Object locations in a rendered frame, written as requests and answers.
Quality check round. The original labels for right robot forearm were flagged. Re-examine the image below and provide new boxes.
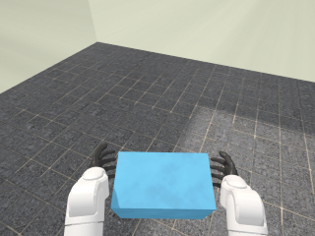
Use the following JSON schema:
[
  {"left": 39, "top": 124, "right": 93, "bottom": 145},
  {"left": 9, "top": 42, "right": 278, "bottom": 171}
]
[{"left": 220, "top": 174, "right": 269, "bottom": 236}]

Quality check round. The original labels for robot left hand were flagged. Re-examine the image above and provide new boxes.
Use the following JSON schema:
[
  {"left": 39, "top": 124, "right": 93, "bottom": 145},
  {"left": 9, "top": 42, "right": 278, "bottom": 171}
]
[{"left": 89, "top": 143, "right": 116, "bottom": 179}]

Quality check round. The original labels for robot right hand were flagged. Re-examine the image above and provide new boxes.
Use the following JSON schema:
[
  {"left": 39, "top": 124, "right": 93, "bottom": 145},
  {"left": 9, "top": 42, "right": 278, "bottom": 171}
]
[{"left": 210, "top": 150, "right": 238, "bottom": 188}]

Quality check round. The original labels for carton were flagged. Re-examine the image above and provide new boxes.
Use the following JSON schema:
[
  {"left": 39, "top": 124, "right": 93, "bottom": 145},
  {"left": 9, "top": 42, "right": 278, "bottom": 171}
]
[{"left": 110, "top": 151, "right": 217, "bottom": 219}]

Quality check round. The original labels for left robot forearm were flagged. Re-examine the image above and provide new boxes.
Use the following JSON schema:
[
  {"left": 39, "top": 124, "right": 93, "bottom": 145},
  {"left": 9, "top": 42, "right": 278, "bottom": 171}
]
[{"left": 64, "top": 166, "right": 109, "bottom": 236}]

